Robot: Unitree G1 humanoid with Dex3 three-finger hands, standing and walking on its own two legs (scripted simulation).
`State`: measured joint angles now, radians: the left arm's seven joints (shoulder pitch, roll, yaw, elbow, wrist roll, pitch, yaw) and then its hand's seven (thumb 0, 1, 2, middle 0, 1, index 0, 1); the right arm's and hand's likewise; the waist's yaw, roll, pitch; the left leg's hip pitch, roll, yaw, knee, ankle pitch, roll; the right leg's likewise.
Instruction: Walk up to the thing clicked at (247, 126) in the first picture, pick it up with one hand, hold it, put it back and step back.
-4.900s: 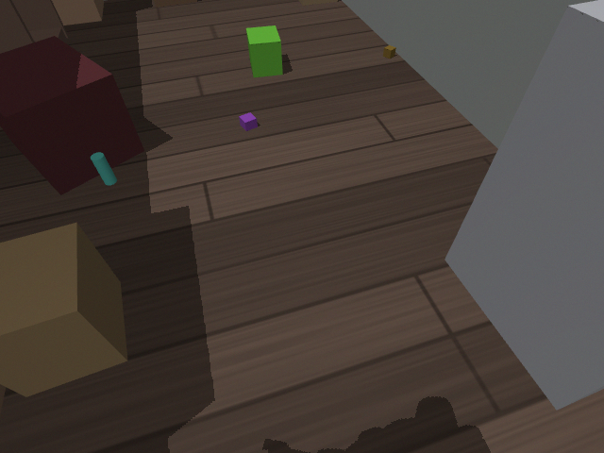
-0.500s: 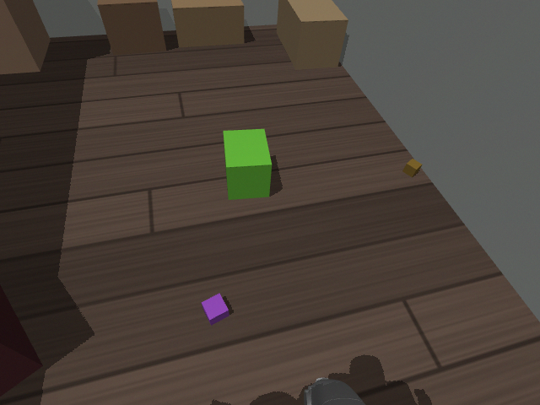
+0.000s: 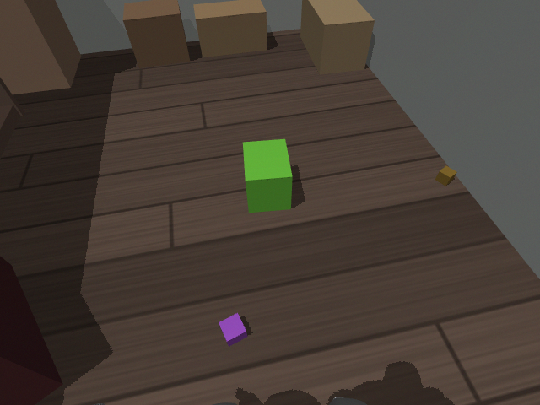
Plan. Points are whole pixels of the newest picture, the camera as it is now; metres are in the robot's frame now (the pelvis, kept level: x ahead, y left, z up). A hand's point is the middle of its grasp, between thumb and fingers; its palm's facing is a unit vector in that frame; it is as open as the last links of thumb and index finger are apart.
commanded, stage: walk up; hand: left
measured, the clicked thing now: (233, 329) +0.47 +0.17 -0.73
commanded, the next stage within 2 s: stand in 1.58 s
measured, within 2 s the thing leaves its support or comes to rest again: neither
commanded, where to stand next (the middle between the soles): +0.09 -0.01 m, yaw -1 degrees
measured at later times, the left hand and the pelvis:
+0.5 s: hand out of the picture +0.10 +0.26 -0.13, palm faces +0.01 -0.94 -0.34, open 7.4 cm; pelvis +0.04 +0.00 +0.03, yaw +1 degrees
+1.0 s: hand out of the picture +0.14 +0.24 -0.13, palm faces -0.01 -0.94 -0.33, open 7.4 cm; pelvis +0.05 +0.00 +0.03, yaw +0 degrees
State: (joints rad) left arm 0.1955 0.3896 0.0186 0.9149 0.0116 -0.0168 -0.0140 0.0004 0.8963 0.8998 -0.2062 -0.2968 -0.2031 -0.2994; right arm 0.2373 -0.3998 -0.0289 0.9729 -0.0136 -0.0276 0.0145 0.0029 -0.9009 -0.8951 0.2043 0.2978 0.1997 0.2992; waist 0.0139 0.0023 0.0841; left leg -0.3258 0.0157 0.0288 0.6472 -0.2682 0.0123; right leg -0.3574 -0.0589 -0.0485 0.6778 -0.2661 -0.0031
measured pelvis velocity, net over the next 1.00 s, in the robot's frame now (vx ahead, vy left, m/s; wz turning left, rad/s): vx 0.05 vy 0.00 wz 0.00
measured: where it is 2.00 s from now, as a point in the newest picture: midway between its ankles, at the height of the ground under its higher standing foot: outside the picture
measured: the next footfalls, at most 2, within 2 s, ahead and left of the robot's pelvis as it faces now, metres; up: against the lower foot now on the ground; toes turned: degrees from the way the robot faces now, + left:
none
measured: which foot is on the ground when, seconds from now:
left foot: down 0.00-1.00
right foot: down 0.00-1.00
